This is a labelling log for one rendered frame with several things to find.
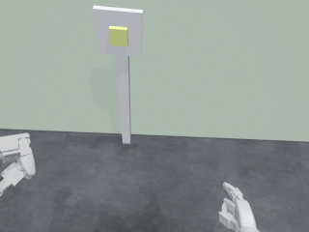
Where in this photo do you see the left robot hand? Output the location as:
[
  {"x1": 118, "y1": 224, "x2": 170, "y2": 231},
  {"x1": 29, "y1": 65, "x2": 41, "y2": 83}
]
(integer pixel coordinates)
[{"x1": 0, "y1": 132, "x2": 36, "y2": 197}]

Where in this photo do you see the panel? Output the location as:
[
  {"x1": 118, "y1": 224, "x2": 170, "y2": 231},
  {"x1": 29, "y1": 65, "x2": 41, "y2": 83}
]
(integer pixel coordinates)
[{"x1": 92, "y1": 5, "x2": 143, "y2": 144}]

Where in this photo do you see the button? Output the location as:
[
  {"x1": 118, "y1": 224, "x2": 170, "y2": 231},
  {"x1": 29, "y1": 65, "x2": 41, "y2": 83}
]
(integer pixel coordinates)
[{"x1": 108, "y1": 25, "x2": 128, "y2": 47}]

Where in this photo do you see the right robot hand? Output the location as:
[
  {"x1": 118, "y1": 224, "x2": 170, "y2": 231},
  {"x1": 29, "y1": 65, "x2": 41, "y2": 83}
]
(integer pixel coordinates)
[{"x1": 218, "y1": 182, "x2": 257, "y2": 232}]

